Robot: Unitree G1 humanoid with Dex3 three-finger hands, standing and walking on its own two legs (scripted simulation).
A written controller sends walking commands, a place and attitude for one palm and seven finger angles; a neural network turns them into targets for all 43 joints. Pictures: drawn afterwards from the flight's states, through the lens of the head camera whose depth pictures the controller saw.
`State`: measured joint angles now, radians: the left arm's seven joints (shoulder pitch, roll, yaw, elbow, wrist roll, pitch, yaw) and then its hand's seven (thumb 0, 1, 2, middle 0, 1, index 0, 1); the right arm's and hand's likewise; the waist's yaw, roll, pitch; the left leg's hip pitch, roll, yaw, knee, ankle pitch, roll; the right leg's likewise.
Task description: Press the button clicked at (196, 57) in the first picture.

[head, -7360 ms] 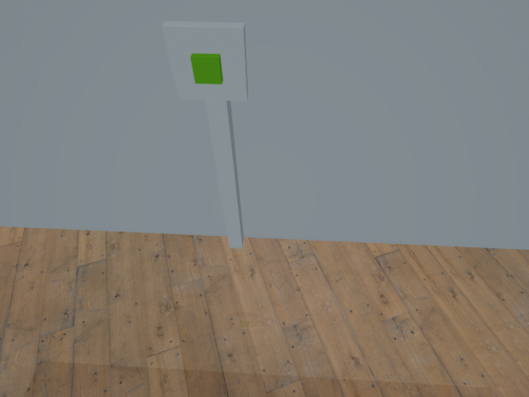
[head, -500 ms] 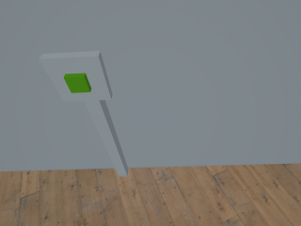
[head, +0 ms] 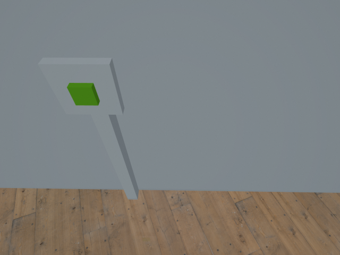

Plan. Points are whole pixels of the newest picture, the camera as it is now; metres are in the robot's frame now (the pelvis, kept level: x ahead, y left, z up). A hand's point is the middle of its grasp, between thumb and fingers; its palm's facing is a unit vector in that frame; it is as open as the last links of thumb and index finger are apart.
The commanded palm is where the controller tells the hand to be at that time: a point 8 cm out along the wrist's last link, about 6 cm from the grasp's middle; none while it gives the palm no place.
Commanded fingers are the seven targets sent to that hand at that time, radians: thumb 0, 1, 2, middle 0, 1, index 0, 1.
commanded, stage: look again from close up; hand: left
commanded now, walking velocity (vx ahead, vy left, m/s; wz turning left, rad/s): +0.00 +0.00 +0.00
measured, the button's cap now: (84, 93) +0.50 +0.27 +0.10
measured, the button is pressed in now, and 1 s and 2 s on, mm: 0 0 0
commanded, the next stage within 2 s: raise the hand and make a fist in 0.58 s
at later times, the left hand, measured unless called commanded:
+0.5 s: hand out of the picture +0.02 +0.18 -0.17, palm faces +0.02 -0.98 -0.21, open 7.3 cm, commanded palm none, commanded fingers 0.00 0.90 0.90 -0.20 -0.30 -0.20 -0.30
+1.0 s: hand (102, 225) +0.18 +0.16 +0.00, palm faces +0.01 -1.00 +0.01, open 6.1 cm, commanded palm +0.12 +0.24 -0.04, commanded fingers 0.00 0.90 0.90 -0.67 -0.81 -0.67 -0.81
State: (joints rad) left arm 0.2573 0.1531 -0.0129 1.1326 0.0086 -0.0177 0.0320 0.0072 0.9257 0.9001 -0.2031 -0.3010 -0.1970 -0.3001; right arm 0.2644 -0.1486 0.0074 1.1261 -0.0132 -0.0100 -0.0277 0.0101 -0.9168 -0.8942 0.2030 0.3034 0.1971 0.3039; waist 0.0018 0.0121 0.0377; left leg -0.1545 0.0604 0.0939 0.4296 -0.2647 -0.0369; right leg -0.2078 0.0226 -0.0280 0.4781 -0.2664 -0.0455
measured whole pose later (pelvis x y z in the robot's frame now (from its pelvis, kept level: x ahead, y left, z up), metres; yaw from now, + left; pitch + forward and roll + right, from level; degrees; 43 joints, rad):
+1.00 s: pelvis -0.03 +0.01 -0.05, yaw +2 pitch +9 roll +2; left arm 0.36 0.11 0.06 0.12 -0.21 -0.53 -0.24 0.00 0.92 0.90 -0.41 -0.54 -0.41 -0.54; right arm 0.15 -0.28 -0.08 0.59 0.01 -0.26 0.00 0.01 -0.91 -0.89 0.20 0.30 0.20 0.30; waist 0.00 -0.01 -0.12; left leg -0.62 0.02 0.05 0.89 -0.41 -0.01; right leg -0.66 -0.03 -0.04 0.94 -0.44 -0.03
